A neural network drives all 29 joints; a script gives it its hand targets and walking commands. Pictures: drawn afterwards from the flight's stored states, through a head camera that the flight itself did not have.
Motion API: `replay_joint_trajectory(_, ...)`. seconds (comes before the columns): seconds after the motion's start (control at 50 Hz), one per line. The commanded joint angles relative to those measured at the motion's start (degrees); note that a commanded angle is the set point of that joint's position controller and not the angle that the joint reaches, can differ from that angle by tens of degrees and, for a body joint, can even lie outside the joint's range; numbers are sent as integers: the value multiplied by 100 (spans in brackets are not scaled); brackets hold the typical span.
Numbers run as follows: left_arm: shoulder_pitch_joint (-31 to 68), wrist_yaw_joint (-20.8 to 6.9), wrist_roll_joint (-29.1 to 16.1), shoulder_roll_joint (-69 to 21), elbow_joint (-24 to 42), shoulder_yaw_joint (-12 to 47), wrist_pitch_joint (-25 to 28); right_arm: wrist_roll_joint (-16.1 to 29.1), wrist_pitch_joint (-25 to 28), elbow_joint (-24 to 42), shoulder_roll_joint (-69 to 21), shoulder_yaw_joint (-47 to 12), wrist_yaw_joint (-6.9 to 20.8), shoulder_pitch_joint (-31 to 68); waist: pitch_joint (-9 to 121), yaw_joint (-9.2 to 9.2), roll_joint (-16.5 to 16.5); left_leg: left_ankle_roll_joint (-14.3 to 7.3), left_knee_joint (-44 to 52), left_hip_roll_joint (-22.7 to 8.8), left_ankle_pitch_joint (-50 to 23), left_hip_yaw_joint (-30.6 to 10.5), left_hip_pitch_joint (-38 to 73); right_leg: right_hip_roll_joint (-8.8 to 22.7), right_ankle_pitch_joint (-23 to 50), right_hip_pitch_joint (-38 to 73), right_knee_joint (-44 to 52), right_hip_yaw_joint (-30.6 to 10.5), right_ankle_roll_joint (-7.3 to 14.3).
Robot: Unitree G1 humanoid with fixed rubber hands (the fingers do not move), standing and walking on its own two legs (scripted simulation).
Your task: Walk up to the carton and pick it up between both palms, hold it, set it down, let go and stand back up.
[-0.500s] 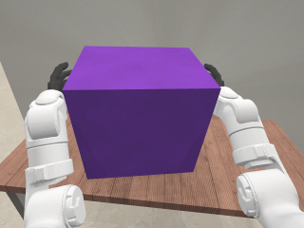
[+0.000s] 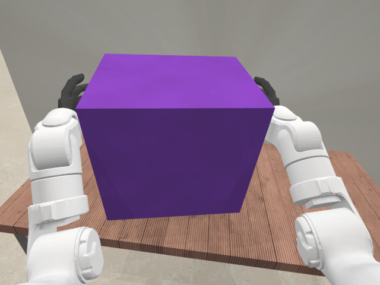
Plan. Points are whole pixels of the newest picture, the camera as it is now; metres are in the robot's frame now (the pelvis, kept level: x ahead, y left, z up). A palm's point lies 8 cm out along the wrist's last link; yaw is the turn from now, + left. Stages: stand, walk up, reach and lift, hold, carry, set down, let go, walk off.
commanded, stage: hold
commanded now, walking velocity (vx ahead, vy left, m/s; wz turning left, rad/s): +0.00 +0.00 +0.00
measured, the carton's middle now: (174, 135) +0.38 +0.02 +0.21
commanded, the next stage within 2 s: set down in 1.74 s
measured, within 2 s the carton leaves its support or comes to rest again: neither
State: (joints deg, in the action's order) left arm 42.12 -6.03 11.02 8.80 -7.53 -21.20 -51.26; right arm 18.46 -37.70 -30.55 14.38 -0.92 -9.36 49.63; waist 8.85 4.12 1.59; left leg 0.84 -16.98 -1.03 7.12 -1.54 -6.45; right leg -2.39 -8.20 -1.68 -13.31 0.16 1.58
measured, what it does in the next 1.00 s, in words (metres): stands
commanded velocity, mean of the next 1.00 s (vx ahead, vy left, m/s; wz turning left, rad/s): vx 0.00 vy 0.00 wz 0.00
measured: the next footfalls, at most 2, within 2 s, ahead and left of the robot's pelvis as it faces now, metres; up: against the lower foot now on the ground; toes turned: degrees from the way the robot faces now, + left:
none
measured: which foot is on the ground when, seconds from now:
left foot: down 0.00-1.00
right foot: down 0.00-1.00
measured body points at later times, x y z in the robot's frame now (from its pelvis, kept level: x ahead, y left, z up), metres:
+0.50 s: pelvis +0.00 +0.00 +0.00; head -0.08 +0.02 +0.44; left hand +0.37 +0.20 +0.27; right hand +0.38 -0.18 +0.27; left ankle +0.03 +0.13 -0.75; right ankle -0.01 -0.10 -0.75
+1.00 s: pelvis +0.00 +0.00 +0.00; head -0.09 +0.02 +0.44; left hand +0.36 +0.20 +0.27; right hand +0.36 -0.18 +0.27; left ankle +0.03 +0.13 -0.75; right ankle -0.01 -0.10 -0.75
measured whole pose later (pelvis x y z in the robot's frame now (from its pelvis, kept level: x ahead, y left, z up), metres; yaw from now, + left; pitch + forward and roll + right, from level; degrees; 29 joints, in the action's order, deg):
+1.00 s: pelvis +0.00 +0.00 +0.00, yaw -1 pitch -4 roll -1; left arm 41.2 -6.2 12.4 7.1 -5.5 -21.8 -51.8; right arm 17.9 -38.1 -29.7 14.1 0.6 -8.7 49.1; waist 8.0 4.7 1.5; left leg 0.7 -17.0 -1.0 7.3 -0.6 -5.3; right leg -2.3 -8.5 -1.2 -14.2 -0.7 1.5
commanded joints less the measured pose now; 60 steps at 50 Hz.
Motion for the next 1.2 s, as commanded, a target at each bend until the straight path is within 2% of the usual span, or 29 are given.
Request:
replay_joint_trajectory(0.0, 3610, -943, -1058, -2402, 1082, 2425, 269, 861, 385, 1997, -2668, -1145, 795, 3970, 1745, 143, -419, 142, -6, 174, -1270, 175, 892, -29, 1292, 233, 54, -18, -243)
replay_joint_trajectory(0.02, 3629, -936, -1021, -2402, 1010, 2367, 277, 859, 372, 1998, -2626, -1124, 813, 4002, 1715, 52, -564, 171, -10, 194, -1300, 207, 885, -47, 1345, 238, 64, 15, -218)
replay_joint_trajectory(0.04, 3674, -913, -1002, -2367, 940, 2372, 254, 916, 371, 1930, -2601, -1032, 834, 4129, 1576, 218, -529, 183, 33, 153, -1320, 179, 847, -70, 1322, 300, 56, 9, -221)
replay_joint_trajectory(0.08, 3628, -900, -999, -2391, 895, 2313, 246, 846, 371, 1895, -2607, -1056, 865, 4156, 1534, 75, -492, 162, -2, 184, -1214, 188, 794, -33, 1227, 202, 74, -12, -207)
replay_joint_trajectory(0.1, 3744, -915, -974, -2338, 883, 2321, 231, 862, 369, 1944, -2597, -1079, 866, 4234, 1520, 135, -455, 125, 31, 186, -1013, 232, 779, -18, 1143, 117, 37, -28, -271)
replay_joint_trajectory(0.2, 3814, -873, -886, -2341, 550, 2128, 247, 798, 378, 1668, -2632, -924, 1022, 4365, 1296, -105, -493, 57, 229, 114, -500, 234, 592, -57, 558, -27, 115, -1, -201)
replay_joint_trajectory(0.24, 3882, -874, -914, -2290, 384, 2108, 297, 699, 435, 1515, -2619, -887, 1047, 4434, 1384, 26, -316, 0, 212, 145, -351, 276, 513, -6, 452, -32, 104, 2, -238)
replay_joint_trajectory(0.26, 3909, -866, -968, -2308, 393, 2111, 322, 716, 445, 1546, -2683, -898, 1062, 4568, 1522, -154, -215, -43, 186, 124, -425, 240, 557, -29, 435, -31, 80, 45, -184)
replay_joint_trajectory(0.32, 3976, -878, -926, -2313, 112, 2063, 354, 630, 446, 1276, -2687, -886, 1065, 4542, 1510, -9, -347, -12, 175, 169, -350, 255, 556, -3, 350, -173, 134, -54, -211)
replay_joint_trajectory(0.46, 3767, -851, -1064, -2307, 596, 2186, 351, 930, 426, 1704, -2670, -1187, 901, 4354, 1970, -104, -210, 87, -40, 204, -1304, 190, 805, -56, 1364, 181, 40, -18, -278)
replay_joint_trajectory(0.56, 3665, -925, -1084, -2247, 774, 2285, 255, 967, 359, 1823, -2599, -1109, 794, 4197, 1782, 141, -297, 110, -28, 220, -1303, 176, 927, -9, 1528, 205, 60, -49, -298)
replay_joint_trajectory(0.58, 3565, -937, -1080, -2220, 798, 2263, 269, 998, 340, 1810, -2555, -1142, 782, 4031, 1815, 81, -199, 88, -63, 196, -1448, 159, 944, -20, 1663, 300, 29, -7, -256)
replay_joint_trajectory(0.66, 3596, -905, -1140, -2308, 1090, 2429, 253, 1029, 312, 2066, -2623, -1148, 716, 4007, 1775, 185, -406, 169, -101, 211, -1587, 152, 937, -44, 1798, 364, 34, -32, -251)
replay_joint_trajectory(0.68, 3580, -903, -1053, -2328, 1060, 2373, 255, 931, 332, 2235, -2756, -1259, 718, 4068, 1836, 40, -340, 141, -98, 224, -1532, 184, 1016, -39, 1809, 351, -9, -7, -225)
replay_joint_trajectory(0.7, 3506, -905, -1114, -2334, 1188, 2461, 223, 1079, 316, 2252, -2658, -1249, 718, 4025, 1783, 172, -377, 147, -89, 203, -1582, 103, 920, -46, 1833, 415, 32, -57, -255)
replay_joint_trajectory(0.74, 3455, -911, -1011, -2286, 1244, 2447, 209, 976, 278, 2188, -2586, -1202, 705, 3762, 1696, 209, -456, 205, -111, 227, -1637, 153, 1017, -36, 2035, 452, 1, -47, -282)
replay_joint_trajectory(0.78, 3467, -942, -984, -2283, 1281, 2350, 171, 1011, 252, 2296, -2597, -1152, 728, 3929, 1548, 136, -486, 201, -55, 236, -1427, 156, 915, -25, 1813, 335, -16, -63, -273)
replay_joint_trajectory(0.82, 3501, -961, -934, -2375, 1185, 2339, 152, 944, 286, 2236, -2633, -1157, 766, 4008, 1564, 191, -405, 156, -30, 186, -1370, 164, 972, -34, 1555, 267, -2, -56, -280)
replay_joint_trajectory(0.84, 3464, -947, -968, -2344, 1168, 2316, 177, 948, 318, 2237, -2665, -1125, 792, 4053, 1519, 66, -401, 150, -5, 161, -1292, 217, 959, -18, 1421, 233, 27, -11, -245)
replay_joint_trajectory(0.88, 3569, -911, -941, -2339, 1167, 2365, 181, 933, 326, 2190, -2716, -1173, 824, 4058, 1615, 8, -447, 153, 19, 162, -1251, 219, 884, -39, 1403, 221, 23, 7, -213)
replay_joint_trajectory(0.96, 3675, -893, -830, -2239, 811, 2232, 209, 734, 370, 1769, -2576, -1000, 942, 4226, 1371, 50, -458, 73, 183, 157, -595, 236, 758, -21, 646, -41, 73, 43, -226)
replay_joint_trajectory(0.98, 3694, -879, -863, -2259, 791, 2172, 237, 749, 388, 1711, -2689, -950, 971, 4219, 1440, -82, -379, 26, 184, 136, -565, 240, 727, -5, 632, -60, 71, 20, -210)
replay_joint_trajectory(1.02, 3696, -907, -937, -2253, 608, 2173, 241, 686, 392, 1795, -2610, -969, 997, 4371, 1469, 7, -327, 33, 204, 138, -515, 243, 722, -56, 550, -34, 82, 33, -238)
replay_joint_trajectory(1.06, 3854, -911, -878, -2158, 248, 1922, 296, 696, 391, 1454, -2702, -916, 1019, 4493, 1262, -106, -73, -68, 198, 125, -352, 274, 552, 9, 330, -204, 138, -16, -185)
replay_joint_trajectory(1.08, 3835, -931, -849, -2164, 144, 1974, 295, 658, 410, 1416, -2649, -910, 1023, 4527, 1158, -29, -210, -66, 267, 142, -154, 274, 463, 26, 281, -209, 177, -81, -267)
replay_joint_trajectory(1.1, 3951, -955, -843, -2149, -60, 1818, 331, 571, 410, 1207, -2753, -849, 1023, 4563, 1165, -160, -118, -98, 292, 126, -32, 318, 452, 29, 100, -251, 169, -23, -220)
replay_joint_trajectory(1.14, 4064, -949, -907, -2174, -106, 1922, 399, 552, 469, 1187, -2758, -840, 1068, 4648, 1409, -76, -122, -149, 294, 152, 55, 302, 499, -18, -7, -205, 156, -22, -232)
replay_joint_trajectory(1.16, 4039, -926, -894, -2226, -146, 1935, 402, 526, 478, 1225, -2760, -799, 1072, 4551, 1471, -178, -233, -124, 330, 130, 41, 293, 401, -7, 119, -143, 126, 31, -233)
replay_joint_trajectory(1.18, 4189, -926, -973, -2182, -159, 1907, 463, 543, 507, 1201, -2848, -851, 1054, 4761, 1663, -96, -59, -143, 274, 141, -38, 258, 447, -12, 172, -66, 141, -8, -194)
